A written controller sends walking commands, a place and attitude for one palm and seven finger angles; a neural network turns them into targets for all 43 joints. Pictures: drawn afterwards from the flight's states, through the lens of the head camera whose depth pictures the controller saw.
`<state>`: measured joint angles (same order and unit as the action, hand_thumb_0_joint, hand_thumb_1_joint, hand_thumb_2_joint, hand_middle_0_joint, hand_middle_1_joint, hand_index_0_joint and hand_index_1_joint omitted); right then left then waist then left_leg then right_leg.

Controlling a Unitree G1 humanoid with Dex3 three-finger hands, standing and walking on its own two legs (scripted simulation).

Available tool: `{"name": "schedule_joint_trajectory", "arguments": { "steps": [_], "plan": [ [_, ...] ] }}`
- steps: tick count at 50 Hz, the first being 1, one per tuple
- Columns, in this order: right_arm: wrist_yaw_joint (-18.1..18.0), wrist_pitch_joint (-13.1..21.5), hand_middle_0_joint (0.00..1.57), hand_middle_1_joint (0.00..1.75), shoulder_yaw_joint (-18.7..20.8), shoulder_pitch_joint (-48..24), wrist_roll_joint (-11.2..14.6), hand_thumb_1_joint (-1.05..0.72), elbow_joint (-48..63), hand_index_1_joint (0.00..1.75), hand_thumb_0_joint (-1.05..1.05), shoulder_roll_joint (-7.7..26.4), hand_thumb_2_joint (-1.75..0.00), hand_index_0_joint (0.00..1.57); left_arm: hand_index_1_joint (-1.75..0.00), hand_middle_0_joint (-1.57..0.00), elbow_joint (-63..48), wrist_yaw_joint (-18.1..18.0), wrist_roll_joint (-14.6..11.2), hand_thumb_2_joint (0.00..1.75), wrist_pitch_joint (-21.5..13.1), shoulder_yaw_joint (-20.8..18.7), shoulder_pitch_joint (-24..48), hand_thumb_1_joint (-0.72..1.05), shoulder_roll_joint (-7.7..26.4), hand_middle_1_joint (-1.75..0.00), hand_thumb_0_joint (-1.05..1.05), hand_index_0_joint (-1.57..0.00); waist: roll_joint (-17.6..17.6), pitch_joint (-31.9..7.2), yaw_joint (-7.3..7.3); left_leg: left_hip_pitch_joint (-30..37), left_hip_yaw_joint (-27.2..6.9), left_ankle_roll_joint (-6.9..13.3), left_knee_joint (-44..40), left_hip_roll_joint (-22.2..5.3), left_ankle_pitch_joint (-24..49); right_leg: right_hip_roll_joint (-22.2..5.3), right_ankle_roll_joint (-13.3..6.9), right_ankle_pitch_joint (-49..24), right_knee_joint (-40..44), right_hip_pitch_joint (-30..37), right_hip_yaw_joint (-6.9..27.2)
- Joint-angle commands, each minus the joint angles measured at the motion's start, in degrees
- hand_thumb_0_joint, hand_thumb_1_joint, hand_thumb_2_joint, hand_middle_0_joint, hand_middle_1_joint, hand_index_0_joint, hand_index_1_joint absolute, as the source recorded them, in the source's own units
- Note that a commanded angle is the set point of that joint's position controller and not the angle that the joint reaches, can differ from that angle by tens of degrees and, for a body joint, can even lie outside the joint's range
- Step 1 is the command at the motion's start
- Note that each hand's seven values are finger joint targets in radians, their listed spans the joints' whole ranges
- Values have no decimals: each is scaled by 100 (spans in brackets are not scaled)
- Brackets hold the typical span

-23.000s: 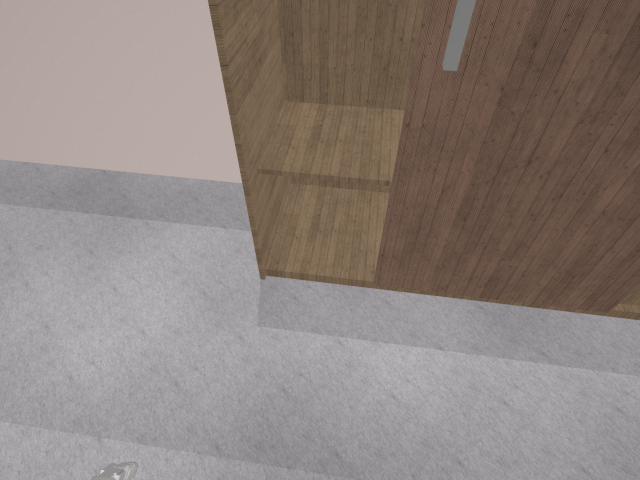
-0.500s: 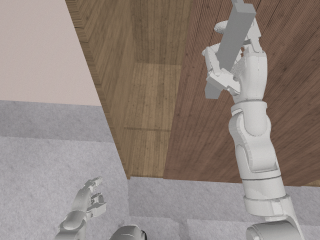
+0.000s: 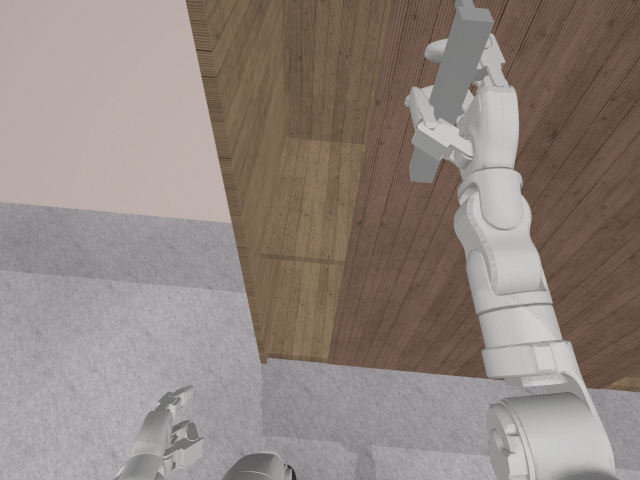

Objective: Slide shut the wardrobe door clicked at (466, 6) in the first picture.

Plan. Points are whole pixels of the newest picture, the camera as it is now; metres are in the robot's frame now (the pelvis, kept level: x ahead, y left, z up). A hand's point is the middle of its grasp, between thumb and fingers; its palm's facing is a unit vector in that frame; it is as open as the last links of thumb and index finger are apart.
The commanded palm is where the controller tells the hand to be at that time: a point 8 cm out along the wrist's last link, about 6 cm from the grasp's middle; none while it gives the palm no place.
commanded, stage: step sideways, sliding the door along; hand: right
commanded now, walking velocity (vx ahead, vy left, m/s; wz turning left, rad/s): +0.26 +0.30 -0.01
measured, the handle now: (440, 96) +0.47 -0.08 +0.24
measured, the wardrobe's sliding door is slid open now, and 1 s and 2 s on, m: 0.19 0.15 0.00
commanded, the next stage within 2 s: none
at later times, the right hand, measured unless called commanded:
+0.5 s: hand (423, 122) +0.42 -0.06 +0.24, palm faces +0.03 +1.00 -0.06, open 6.7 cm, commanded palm +0.40 -0.10 +0.25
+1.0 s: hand (379, 117) +0.42 -0.02 +0.24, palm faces +0.18 +0.98 -0.09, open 6.6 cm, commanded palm +0.40 -0.01 +0.25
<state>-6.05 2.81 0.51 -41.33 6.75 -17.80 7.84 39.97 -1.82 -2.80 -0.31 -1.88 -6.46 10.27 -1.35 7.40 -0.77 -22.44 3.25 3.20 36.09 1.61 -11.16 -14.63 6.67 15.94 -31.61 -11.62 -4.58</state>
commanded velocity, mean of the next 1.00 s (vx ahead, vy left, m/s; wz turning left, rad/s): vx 0.13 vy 0.30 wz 0.00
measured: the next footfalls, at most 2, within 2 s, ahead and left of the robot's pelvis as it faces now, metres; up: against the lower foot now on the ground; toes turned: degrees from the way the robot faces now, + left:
right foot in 0.44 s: +0.04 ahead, -0.08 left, +0.00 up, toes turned -6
left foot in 1.14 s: +0.10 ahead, +0.18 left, +0.00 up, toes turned -4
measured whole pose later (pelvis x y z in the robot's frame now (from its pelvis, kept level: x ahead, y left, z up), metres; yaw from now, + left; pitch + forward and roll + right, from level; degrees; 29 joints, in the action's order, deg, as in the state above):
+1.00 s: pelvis +0.02 +0.14 +0.01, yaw -4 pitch -3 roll -1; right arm -8.3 -2.5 -0.3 -38.4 6.4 -16.0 11.5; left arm 38.3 0.5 -4.8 2.1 -0.6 -5.1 10.5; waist -0.2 5.5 4.3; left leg -12.6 10.8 7.9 26.9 6.1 -13.0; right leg -7.3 1.7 20.5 -36.5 -13.8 -0.9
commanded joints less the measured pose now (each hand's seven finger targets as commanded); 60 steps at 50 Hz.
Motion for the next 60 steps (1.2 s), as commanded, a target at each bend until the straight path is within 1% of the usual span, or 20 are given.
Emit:
{"name": "schedule_joint_trajectory", "arguments": {
  "steps": [1, 4, 10, 12, 14, 19, 23, 28, 31, 35, 38, 40, 44, 46, 49, 51, 52, 54, 58, 60],
  "plan": [
    [353, 578, 45, 140, -183, -3307, -223, -90, 1489, 140, 0, 518, -90, 45, -30, -20, -751, -29, -66, 90, -288, -174, 480, 90, 629, -30, 0, -20, 208, -2577, 15, 1441, -289, -174, -957, -362, 203, 171, -734, -565, -112, 322, -291],
    [262, 521, 45, 140, 123, -3461, -208, -90, 1552, 140, 0, 822, -90, 45, -30, -20, -717, -121, -4, 90, -351, -117, 507, 90, 525, -30, 0, -20, 1618, -2733, -25, 1277, -1530, 258, -2014, -1051, -385, 951, -606, 942, -733, 149, -186],
    [401, 580, 45, 140, -96, -3250, -186, -90, 1736, 140, 0, 747, -90, 45, -30, -20, -741, -90, 42, 90, -300, -154, 617, 90, 797, -30, 0, -20, -1300, -2285, 104, 1147, -10, -333, -38, -141, -239, -662, -1187, -1892, 879, 383, 592],
    [420, 526, 45, 140, -69, -3188, -231, -90, 1591, 140, 0, 685, -90, 45, -30, -20, -778, -42, -40, 90, -255, -158, 470, 90, 722, -30, 0, -20, -461, -2531, 82, 1802, -87, -224, -766, -209, 428, -201, -928, -1741, 85, 259, 136],
    [349, 414, 45, 140, 226, -3114, -240, -90, 1513, 140, 0, 1086, -90, 45, -30, -20, -841, -75, -100, 90, -280, -156, 401, 90, 599, -30, 0, -20, 1811, -2918, 52, 2324, -1691, 236, -1919, -1117, 504, 1028, -614, 461, -1208, -404, -255],
    [114, 429, 45, 140, 178, -3245, -195, -90, 1913, 140, 0, 1048, -90, 45, -30, -20, -573, -186, 14, 90, -414, 18, 329, 90, 637, -30, 0, -20, 615, -3139, -24, 1919, -1061, 329, -1508, -1002, 1106, 1062, -649, 201, 442, 461, -101],
    [349, 356, 45, 140, -181, -2908, -116, -90, 1628, 140, 0, 656, -90, 45, -30, -20, -813, -101, 62, 90, -239, -99, 594, 90, 804, -30, 0, -20, -1188, -2328, 106, 460, -401, -335, 775, -250, -679, -1149, -1629, -1931, 1405, 708, 1601],
    [391, 308, 45, 140, -335, -3103, -181, -90, 2028, 140, 0, 484, -90, 45, -30, -20, -971, 25, -67, 90, -103, -107, 495, 90, 810, -30, 0, -20, -342, -2868, 78, 1807, -175, -115, -1370, -268, 1193, -283, -973, -3783, -661, 1252, 298],
    [288, 174, 45, 140, -467, -3204, -111, -90, 1968, 140, 0, 472, -90, 45, -30, -20, -849, 14, -149, 90, -260, -136, 495, 90, 710, -30, 0, -20, 1196, -3003, -55, 2682, -1757, 672, -1575, -1513, 3764, 1010, -559, 781, -1561, -412, 348],
    [218, 418, 45, 140, -1344, -3564, -63, -90, 2459, 140, 0, -306, -90, 45, -30, -20, -775, -35, -118, 90, -295, 88, 590, 90, 436, -30, 0, -20, 145, -3103, -199, 2113, -941, 237, -1136, -1106, 2602, 921, -646, -421, 260, 578, 245],
    [331, 256, 45, 140, -1358, -3158, 25, -90, 1853, 140, 0, -396, -90, 45, -30, -20, -957, 99, -170, 90, -110, -90, 690, 90, 799, -30, 0, -20, -531, -2882, -1, 1345, -489, -369, -491, -391, 612, -553, -1205, -1873, 880, 898, 1347],
    [376, 278, 45, 140, -1448, -3171, -15, -90, 2088, 140, 0, -428, -90, 45, -30, -20, -985, 92, -98, 90, -41, -34, 694, 90, 697, -30, 0, -20, -1193, -2444, -36, 1391, -287, -335, -439, -367, 348, -626, -1266, -2435, 772, 579, 1061],
    [394, 249, 45, 140, -1288, -3106, -128, -90, 2442, 140, 0, -228, -90, 45, -30, -20, -1097, 161, -171, 90, -1, -95, 560, 90, 703, -30, 0, -20, -137, -3223, -39, 2352, -468, -173, -1191, -535, 2231, -103, -935, -3237, -405, 964, 542],
    [352, 175, 45, 140, -1299, -2964, -131, -90, 2346, 140, 0, -211, -90, 45, -30, -20, -1063, 171, -203, 90, -1, -112, 605, 90, 652, -30, 0, -20, 810, -3123, -103, 2825, -1219, 27, -1329, -1128, 3609, 570, -665, -1040, -854, 139, 293],
    [338, 393, 45, 140, -1449, -2927, -110, -90, 2603, 140, 0, -261, -90, 45, -30, -20, -896, 169, -228, 90, -110, -88, 533, 90, 517, -30, 0, -20, 918, -2797, -97, 2659, -933, -1739, -1394, -1059, 5194, 987, -637, 932, -407, -73, -16],
    [259, 391, 45, 140, -1392, -2896, -105, -90, 2860, 140, 0, -70, -90, 45, -30, -20, -836, 73, -96, 90, -128, -153, 603, 90, 791, -30, 0, -20, -153, -3252, -274, 1918, -198, -972, 93, -595, 4458, 161, -903, -2145, 977, 1360, 339],
    [318, 372, 45, 140, -1439, -2796, -16, -90, 2911, 140, 0, -206, -90, 45, -30, -20, -1074, 129, 15, 90, -11, -226, 849, 90, 904, -30, 0, -20, -1074, -3124, -120, 1252, -398, -747, 532, -448, 1860, -879, -1360, -3653, 692, 1412, 1336],
    [392, 288, 45, 140, -1170, -2578, -80, -90, 2519, 140, 0, -162, -90, 45, -30, -20, -1213, 256, 0, 90, 146, -181, 897, 90, 779, -30, 0, -20, -999, -2477, 73, 788, -592, -436, 488, -358, -899, -1217, -1447, -3321, 744, 960, 1122],
    [436, 335, 45, 140, -1248, -2592, -152, -90, 3085, 140, 0, -248, -90, 45, -30, -20, -1340, 269, -139, 90, 92, -170, 729, 90, 701, -30, 0, -20, 20, -3014, -21, 1810, -432, -309, -806, -407, 1475, -508, -996, -3364, -641, 1035, 495],
    [392, 266, 45, 140, -1275, -2450, -162, -90, 3152, 140, 0, -148, -90, 45, -30, -20, -1358, 249, -203, 90, 33, -200, 802, 90, 620, -30, 0, -20, 1064, -3181, -96, 2961, -1747, 155, -1021, -1298, 4915, 606, -566, -411, -1653, -297, 231]
  ]
}}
